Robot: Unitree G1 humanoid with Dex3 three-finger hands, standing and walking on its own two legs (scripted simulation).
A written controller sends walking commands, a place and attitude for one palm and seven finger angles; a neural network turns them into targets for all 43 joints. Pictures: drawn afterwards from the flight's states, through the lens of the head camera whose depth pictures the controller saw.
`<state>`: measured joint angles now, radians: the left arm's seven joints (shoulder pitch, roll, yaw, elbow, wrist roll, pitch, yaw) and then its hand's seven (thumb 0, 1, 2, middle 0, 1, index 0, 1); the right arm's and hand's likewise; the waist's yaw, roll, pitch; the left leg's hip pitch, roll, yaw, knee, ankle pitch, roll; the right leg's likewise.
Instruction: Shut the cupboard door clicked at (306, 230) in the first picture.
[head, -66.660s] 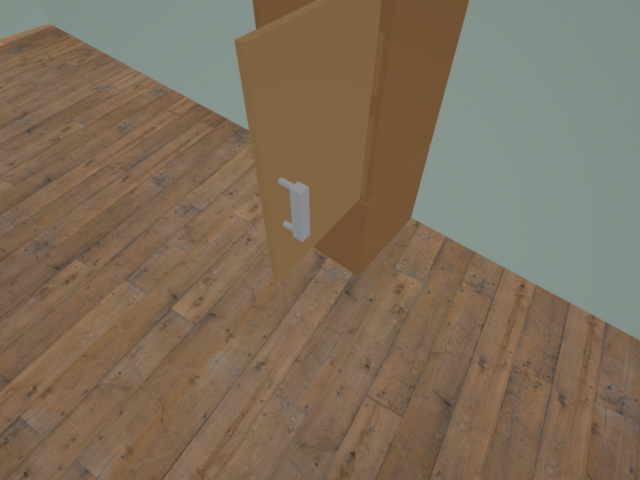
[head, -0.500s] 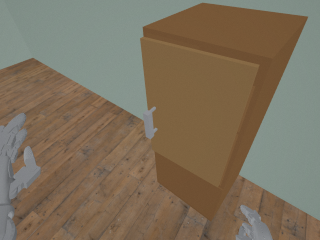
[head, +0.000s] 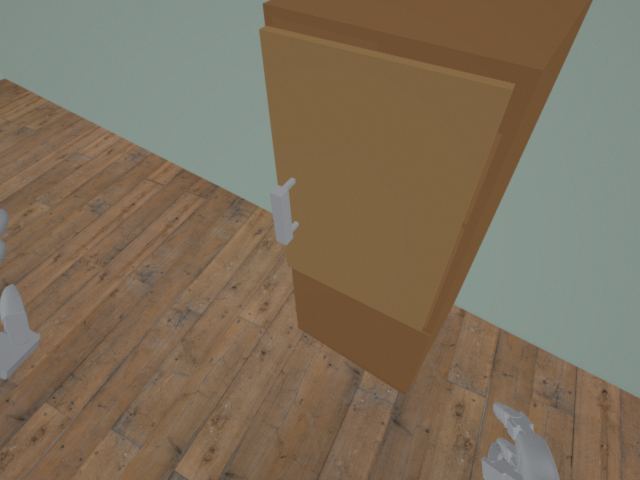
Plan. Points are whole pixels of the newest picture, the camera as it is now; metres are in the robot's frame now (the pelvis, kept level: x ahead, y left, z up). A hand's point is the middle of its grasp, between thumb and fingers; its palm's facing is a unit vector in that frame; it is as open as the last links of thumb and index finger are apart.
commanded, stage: step back with the hand held close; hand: left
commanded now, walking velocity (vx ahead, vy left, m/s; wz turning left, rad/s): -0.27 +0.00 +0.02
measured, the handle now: (287, 210) +0.64 +0.11 -0.10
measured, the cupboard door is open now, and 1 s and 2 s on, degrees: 3 3 3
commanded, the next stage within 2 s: stop stepping back and stand still in 0.90 s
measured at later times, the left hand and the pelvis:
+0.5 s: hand out of the picture +0.13 +0.26 +0.17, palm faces +0.49 -0.76 -0.42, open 7.4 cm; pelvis -0.07 -0.01 -0.02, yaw +2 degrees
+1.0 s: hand out of the picture +0.04 +0.21 +0.18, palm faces +0.35 -0.81 -0.47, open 7.4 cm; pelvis -0.16 -0.03 -0.01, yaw +1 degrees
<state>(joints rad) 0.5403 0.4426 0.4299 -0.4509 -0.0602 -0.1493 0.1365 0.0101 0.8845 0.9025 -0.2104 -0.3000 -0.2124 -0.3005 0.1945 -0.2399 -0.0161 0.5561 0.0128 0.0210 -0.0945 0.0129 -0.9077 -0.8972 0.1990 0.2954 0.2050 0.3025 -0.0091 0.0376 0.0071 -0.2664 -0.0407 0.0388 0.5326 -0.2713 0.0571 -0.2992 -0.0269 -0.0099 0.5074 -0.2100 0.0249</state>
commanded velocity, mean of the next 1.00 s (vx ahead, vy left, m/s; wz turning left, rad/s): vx -0.34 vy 0.00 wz -0.01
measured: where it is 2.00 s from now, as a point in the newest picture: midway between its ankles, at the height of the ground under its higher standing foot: outside the picture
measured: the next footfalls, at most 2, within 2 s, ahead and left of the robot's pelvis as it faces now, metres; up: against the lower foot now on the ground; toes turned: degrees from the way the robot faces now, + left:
right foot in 0.68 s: -0.18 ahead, -0.12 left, +0.00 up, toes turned +2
left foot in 1.16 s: -0.13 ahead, +0.11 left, +0.00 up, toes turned +3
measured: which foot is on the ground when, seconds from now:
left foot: down 0.00-0.98, up 1.00-1.00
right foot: down 0.00-0.58, up 0.60-0.66, down 0.68-1.00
